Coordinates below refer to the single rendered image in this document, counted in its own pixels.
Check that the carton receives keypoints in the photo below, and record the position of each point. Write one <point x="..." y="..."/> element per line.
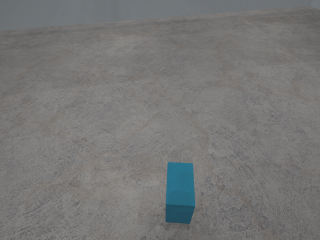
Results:
<point x="180" y="193"/>

